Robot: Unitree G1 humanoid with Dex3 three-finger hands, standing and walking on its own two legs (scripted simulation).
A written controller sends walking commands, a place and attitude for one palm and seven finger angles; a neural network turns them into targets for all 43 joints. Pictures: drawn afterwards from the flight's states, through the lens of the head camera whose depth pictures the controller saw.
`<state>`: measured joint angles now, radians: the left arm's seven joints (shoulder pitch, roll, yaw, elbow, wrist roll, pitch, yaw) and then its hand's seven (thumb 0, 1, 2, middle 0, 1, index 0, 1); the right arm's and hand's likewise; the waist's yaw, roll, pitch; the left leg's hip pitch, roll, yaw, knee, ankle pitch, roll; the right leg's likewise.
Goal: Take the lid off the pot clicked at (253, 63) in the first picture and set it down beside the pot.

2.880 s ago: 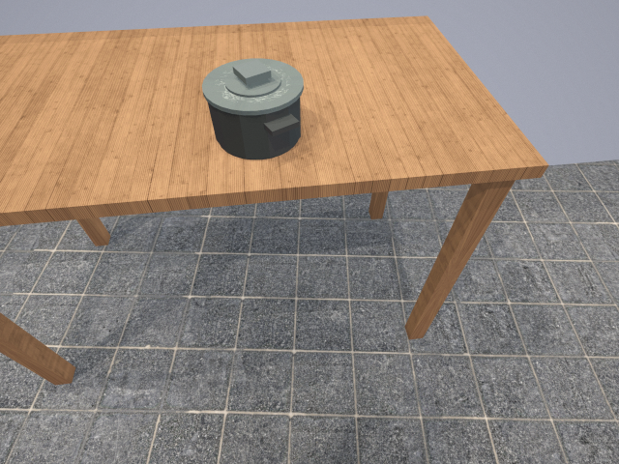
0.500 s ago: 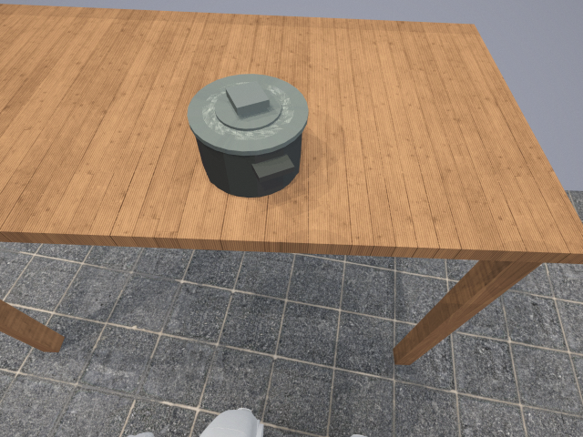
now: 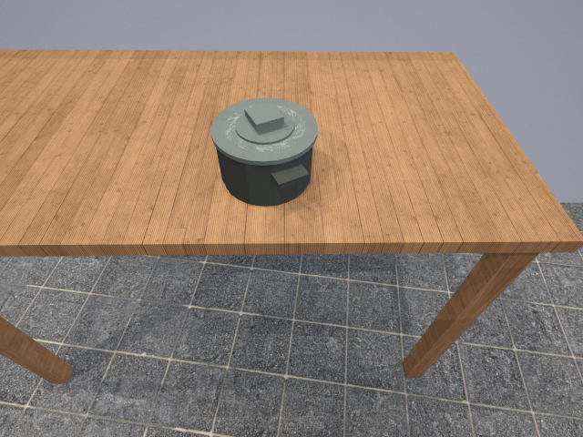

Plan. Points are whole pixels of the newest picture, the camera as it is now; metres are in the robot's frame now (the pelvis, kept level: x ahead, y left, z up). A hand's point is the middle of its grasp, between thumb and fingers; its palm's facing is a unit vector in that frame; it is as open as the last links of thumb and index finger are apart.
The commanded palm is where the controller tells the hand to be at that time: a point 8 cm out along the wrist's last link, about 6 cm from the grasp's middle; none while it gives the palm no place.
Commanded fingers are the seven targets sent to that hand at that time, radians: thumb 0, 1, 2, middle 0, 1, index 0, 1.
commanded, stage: come to a stop and stand still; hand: left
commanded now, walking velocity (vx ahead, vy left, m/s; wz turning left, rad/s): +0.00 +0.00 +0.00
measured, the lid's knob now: (264, 116) +0.55 +0.07 +0.15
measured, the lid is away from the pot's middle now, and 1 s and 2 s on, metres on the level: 0.00 0.00 0.00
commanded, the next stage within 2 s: look again from close up in 0.18 s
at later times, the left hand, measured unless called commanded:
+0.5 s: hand out of the picture +0.04 +0.16 -0.19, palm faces +0.01 -0.98 -0.17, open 7.3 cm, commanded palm none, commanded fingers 0.00 0.90 0.90 -0.20 -0.30 -0.20 -0.30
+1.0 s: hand out of the picture +0.03 +0.18 -0.18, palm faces +0.00 -0.98 -0.19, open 7.4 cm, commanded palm none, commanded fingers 0.00 0.90 0.90 -0.20 -0.30 -0.20 -0.30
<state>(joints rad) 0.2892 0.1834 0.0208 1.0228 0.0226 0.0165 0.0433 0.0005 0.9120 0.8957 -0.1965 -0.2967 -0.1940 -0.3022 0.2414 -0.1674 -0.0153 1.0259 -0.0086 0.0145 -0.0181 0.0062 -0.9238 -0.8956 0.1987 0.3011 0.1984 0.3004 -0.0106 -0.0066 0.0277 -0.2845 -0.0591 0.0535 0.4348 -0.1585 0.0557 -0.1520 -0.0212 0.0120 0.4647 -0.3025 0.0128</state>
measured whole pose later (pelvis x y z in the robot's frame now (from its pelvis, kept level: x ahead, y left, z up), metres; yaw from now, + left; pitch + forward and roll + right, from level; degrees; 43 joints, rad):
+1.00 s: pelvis +0.03 +0.00 +0.00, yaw -1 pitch +0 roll -1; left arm 0.31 0.21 0.00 1.02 0.02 0.00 0.04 0.00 0.91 0.90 -0.20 -0.30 -0.19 -0.30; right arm 0.19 -0.15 0.00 1.05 -0.01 -0.01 -0.02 0.01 -0.91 -0.90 0.20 0.30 0.20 0.30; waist 0.02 -0.05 0.03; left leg -0.27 -0.03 0.06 0.51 -0.25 0.06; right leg -0.09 0.00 0.02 0.44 -0.35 0.01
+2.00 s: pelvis +0.01 -0.02 +0.01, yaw +1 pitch -2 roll -1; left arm 0.71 0.31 0.19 -0.34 -0.04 -0.08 0.08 0.01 0.90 0.90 -1.26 -1.46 -1.26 -1.47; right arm 0.17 -0.22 0.02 0.60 -0.02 -0.06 -0.02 0.02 -0.91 -0.90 0.20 0.30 0.20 0.30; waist 0.06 0.04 0.03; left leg -0.20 0.00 0.02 0.38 -0.15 0.03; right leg 0.00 0.04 -0.02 0.27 -0.24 -0.02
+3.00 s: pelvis -0.01 -0.01 +0.00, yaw +0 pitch -1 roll -1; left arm 0.49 0.61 0.22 -0.61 0.52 0.08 0.06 0.01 0.81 0.95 -1.28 -1.41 -1.28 -1.42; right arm 0.15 -0.29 0.03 0.54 -0.01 0.08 0.03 0.02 -0.91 -0.90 0.20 0.30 0.20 0.30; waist 0.10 0.09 0.01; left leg -0.29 -0.01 0.04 0.46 -0.16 0.05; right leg -0.13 0.02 0.00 0.44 -0.28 0.00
